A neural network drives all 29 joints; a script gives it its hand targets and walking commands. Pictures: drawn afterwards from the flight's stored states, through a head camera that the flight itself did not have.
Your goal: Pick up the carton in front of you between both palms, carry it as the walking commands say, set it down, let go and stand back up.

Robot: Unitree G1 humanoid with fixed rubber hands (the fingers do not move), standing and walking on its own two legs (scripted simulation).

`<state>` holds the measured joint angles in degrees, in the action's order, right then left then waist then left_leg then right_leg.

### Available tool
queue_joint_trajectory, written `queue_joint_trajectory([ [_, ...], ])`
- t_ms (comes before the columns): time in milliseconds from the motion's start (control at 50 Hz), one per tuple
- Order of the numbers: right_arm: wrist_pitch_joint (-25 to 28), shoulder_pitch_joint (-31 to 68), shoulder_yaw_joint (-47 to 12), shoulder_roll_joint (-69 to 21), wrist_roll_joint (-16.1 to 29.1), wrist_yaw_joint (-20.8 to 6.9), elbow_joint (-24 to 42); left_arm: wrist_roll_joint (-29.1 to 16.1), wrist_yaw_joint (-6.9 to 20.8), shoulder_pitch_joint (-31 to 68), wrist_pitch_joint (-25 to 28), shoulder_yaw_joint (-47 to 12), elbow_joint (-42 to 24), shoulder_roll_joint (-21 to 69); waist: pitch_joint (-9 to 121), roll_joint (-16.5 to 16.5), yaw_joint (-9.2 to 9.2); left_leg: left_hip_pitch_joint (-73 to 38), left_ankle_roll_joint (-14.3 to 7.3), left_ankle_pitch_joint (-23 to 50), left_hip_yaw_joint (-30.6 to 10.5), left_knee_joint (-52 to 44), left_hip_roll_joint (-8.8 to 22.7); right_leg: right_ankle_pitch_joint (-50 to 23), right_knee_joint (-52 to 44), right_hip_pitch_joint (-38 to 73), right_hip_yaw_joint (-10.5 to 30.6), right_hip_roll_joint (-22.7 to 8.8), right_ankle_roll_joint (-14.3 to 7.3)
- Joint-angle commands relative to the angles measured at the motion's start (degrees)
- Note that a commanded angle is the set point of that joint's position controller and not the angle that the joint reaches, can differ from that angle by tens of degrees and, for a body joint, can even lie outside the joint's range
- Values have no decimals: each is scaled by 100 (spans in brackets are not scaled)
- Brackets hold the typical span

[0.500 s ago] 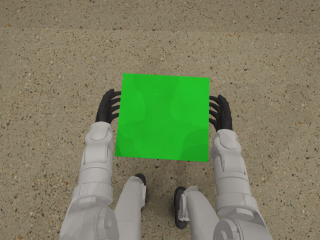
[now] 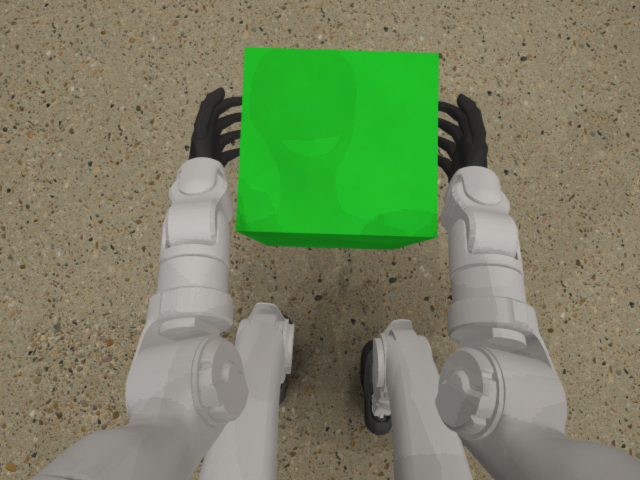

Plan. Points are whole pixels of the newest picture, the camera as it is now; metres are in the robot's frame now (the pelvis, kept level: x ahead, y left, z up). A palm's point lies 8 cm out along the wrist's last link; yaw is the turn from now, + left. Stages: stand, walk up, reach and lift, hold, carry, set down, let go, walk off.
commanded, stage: set down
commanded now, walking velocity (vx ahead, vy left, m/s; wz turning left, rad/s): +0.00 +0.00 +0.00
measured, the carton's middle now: (334, 170) +0.48 +0.03 -0.16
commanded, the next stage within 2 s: none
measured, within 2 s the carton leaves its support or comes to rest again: rests again in 1.24 s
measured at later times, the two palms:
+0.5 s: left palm (235, 172) +0.49 +0.18 -0.24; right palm (423, 174) +0.51 -0.11 -0.23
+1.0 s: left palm (241, 172) +0.52 +0.20 -0.34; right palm (401, 178) +0.53 -0.11 -0.35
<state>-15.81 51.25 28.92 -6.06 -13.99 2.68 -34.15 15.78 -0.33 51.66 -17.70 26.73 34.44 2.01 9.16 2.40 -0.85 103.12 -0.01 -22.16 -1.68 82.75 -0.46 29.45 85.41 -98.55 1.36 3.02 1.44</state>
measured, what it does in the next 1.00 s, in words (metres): lowers itself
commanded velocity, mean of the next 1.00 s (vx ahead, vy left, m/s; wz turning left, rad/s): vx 0.00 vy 0.00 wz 0.00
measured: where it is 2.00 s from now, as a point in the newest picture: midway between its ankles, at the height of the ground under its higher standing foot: (325, 389)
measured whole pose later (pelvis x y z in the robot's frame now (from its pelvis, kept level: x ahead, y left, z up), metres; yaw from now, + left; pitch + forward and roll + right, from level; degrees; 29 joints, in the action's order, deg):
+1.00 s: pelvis -0.02 -0.01 -0.19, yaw -1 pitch +43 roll -1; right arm -13.4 78.8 15.3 9.5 -1.2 9.4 -50.2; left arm 1.2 -4.0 78.5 -14.5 18.8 50.5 -13.6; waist -12.5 0.7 -4.3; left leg 134.8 1.0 -28.5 -1.9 120.3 -0.3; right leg 38.1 124.5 -129.5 0.6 5.2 2.0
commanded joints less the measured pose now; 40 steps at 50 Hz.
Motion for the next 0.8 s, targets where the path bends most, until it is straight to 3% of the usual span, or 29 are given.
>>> queue_joint_trajectory([
  [0,50,3557,-3089,-4922,712,-1370,-392,-828,1170,3432,53,-3198,321,5382,5511,-566,-41,-4366,208,1358,160,-238,-782,-949,-523,798,-408,863,-8],
  [220,-32,4389,-3161,-4748,990,-1373,-520,-972,1055,4140,23,-3089,323,4997,5818,-350,-238,-3450,205,1506,331,732,-787,-950,393,27,-498,858,59],
  [500,108,5289,-3261,-4220,1201,-1063,-709,-1255,1187,5099,183,-2908,484,4215,5707,-116,-394,-2031,167,1351,540,1864,-629,-1027,1395,-166,-471,788,65],
  [700,280,5983,-3546,-3757,1599,-902,-853,-1638,1205,5749,358,-2972,591,3654,5461,-14,-552,-1660,153,1483,615,2691,-489,-1142,2179,-133,-487,694,51],
  [780,418,6389,-3749,-3579,1832,-864,-668,-1971,1177,5794,444,-3090,699,3794,5652,13,-468,-1974,144,1850,607,3003,-473,-1336,2444,-130,-557,669,41],
])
